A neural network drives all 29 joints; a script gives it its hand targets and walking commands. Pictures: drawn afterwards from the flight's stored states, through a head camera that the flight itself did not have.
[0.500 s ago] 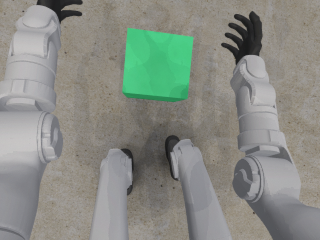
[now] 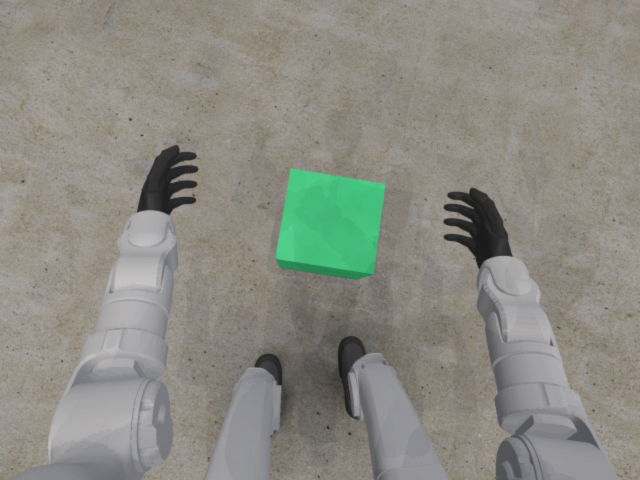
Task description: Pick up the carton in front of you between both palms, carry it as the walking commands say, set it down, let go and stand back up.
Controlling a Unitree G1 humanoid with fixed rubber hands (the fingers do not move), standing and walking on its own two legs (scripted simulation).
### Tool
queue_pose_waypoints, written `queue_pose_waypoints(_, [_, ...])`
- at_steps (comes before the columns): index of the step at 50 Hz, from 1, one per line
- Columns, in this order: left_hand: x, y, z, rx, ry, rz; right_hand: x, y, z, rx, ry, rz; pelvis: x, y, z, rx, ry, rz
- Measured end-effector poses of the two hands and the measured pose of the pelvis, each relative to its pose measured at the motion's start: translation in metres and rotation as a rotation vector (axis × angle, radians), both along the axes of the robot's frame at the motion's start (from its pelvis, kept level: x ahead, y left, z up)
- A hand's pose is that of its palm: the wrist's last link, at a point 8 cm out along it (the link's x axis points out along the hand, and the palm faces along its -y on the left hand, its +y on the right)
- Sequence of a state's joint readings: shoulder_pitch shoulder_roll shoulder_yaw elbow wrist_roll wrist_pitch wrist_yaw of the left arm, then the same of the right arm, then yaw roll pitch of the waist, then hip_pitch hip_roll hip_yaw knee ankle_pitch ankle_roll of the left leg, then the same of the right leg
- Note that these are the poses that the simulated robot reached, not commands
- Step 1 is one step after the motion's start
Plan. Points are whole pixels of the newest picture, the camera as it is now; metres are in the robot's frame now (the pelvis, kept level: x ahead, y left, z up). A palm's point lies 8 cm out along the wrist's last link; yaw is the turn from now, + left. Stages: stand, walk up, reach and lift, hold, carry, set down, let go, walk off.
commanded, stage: let go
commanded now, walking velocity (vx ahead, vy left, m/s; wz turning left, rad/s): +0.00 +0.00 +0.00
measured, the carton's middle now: (327, 230) +0.47 -0.07 -0.57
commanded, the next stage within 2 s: stand in 1.08 s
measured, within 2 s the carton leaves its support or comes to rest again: neither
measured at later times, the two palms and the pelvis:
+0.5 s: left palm (89, 331) +0.29 +0.21 -0.01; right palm (588, 383) +0.21 -0.25 +0.01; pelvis +0.06 -0.01 +0.07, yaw -2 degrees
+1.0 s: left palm (47, 418) +0.22 +0.23 +0.01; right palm (589, 386) +0.21 -0.24 +0.02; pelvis +0.06 +0.00 +0.08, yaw -3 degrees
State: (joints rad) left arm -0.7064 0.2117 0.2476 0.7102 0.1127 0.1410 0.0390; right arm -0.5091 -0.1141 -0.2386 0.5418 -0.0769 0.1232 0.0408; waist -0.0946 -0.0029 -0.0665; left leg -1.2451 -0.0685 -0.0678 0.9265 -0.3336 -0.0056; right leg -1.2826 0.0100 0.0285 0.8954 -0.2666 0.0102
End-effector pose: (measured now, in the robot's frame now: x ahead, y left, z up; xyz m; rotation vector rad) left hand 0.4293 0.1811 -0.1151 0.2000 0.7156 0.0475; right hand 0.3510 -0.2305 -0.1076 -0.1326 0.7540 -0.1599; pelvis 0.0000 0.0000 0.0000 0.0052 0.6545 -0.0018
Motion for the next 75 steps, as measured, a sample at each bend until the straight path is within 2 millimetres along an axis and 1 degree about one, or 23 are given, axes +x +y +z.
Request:
queue_pose_waypoints(4, [-0.028, 0.003, 0.021, -0.003, 0.004, 0.016, -0.022, -0.011, 0.025, -0.005, 0.026, 0.043, 0.011, -0.006, 0.017, 0.003, -0.079, -0.001])
queue_pose_waypoints(11, [-0.06, 0.006, 0.054, -0.004, 0.01, -0.004, -0.062, -0.023, 0.061, 0.003, 0.038, 0.044, 0.032, -0.013, 0.04, 0.001, -0.206, -0.013])
queue_pose_waypoints(16, [-0.085, 0.009, 0.072, -0.004, 0.021, -0.019, -0.094, -0.023, 0.083, 0.01, 0.039, 0.024, 0.046, -0.014, 0.053, -0.005, -0.3, -0.023])
queue_pose_waypoints(21, [-0.114, 0.016, 0.089, -0.005, 0.032, -0.025, -0.124, -0.02, 0.103, 0.009, 0.045, 0.008, 0.058, -0.012, 0.066, -0.013, -0.402, -0.031])
queue_pose_waypoints(24, [-0.132, 0.023, 0.099, -0.006, 0.036, -0.024, -0.135, -0.018, 0.112, 0.008, 0.049, 0.009, 0.063, -0.009, 0.072, -0.019, -0.464, -0.034])
queue_pose_waypoints(27, [-0.149, 0.031, 0.108, -0.007, 0.041, -0.02, -0.14, -0.014, 0.117, 0.009, 0.049, 0.017, 0.066, -0.005, 0.076, -0.024, -0.521, -0.036])
queue_pose_waypoints(32, [-0.176, 0.045, 0.121, -0.003, 0.054, -0.007, -0.137, -0.007, 0.119, 0.012, 0.039, 0.041, 0.068, 0.003, 0.079, -0.028, -0.601, -0.037])
queue_pose_waypoints(36, [-0.192, 0.053, 0.128, -0.004, 0.067, 0.005, -0.131, 0.0, 0.12, 0.014, 0.032, 0.06, 0.067, 0.006, 0.08, -0.028, -0.653, -0.033])
queue_pose_waypoints(39, [-0.2, 0.056, 0.13, -0.009, 0.074, 0.011, -0.13, 0.003, 0.12, 0.012, 0.034, 0.068, 0.065, 0.008, 0.08, -0.026, -0.684, -0.029])
queue_pose_waypoints(43, [-0.203, 0.055, 0.13, -0.015, 0.078, 0.01, -0.132, 0.002, 0.12, 0.007, 0.045, 0.07, 0.062, 0.007, 0.08, -0.025, -0.715, -0.027])
queue_pose_waypoints(51, [-0.205, 0.045, 0.124, -0.008, 0.065, 0.014, -0.138, -0.012, 0.124, -0.043, 0.071, 0.035, 0.058, 0.001, 0.076, -0.027, -0.735, -0.039])
queue_pose_waypoints(55, [-0.205, 0.041, 0.123, 0.005, 0.063, 0.015, -0.141, -0.018, 0.122, -0.047, 0.069, 0.026, 0.056, -0.003, 0.075, -0.025, -0.731, -0.039])
queue_pose_waypoints(59, [-0.216, 0.061, 0.118, 0.082, 0.091, 0.064, -0.146, -0.035, 0.111, -0.075, 0.049, 0.013, 0.056, -0.006, 0.073, -0.021, -0.701, -0.034])
queue_pose_waypoints(62, [-0.226, 0.077, 0.118, 0.129, 0.113, 0.099, -0.151, -0.047, 0.103, -0.091, 0.061, 0.006, 0.058, -0.008, 0.072, -0.019, -0.689, -0.03])
queue_pose_waypoints(65, [-0.234, 0.087, 0.119, 0.162, 0.133, 0.123, -0.157, -0.054, 0.096, -0.102, 0.088, 0.005, 0.059, -0.011, 0.072, -0.017, -0.684, -0.026])
queue_pose_waypoints(69, [-0.24, 0.09, 0.118, 0.182, 0.155, 0.14, -0.164, -0.06, 0.088, -0.109, 0.124, 0.005, 0.06, -0.014, 0.073, -0.014, -0.682, -0.022])
queue_pose_waypoints(75, [-0.246, 0.082, 0.113, 0.175, 0.183, 0.146, -0.172, -0.064, 0.082, -0.112, 0.166, 0.002, 0.06, -0.018, 0.074, -0.01, -0.684, -0.018])
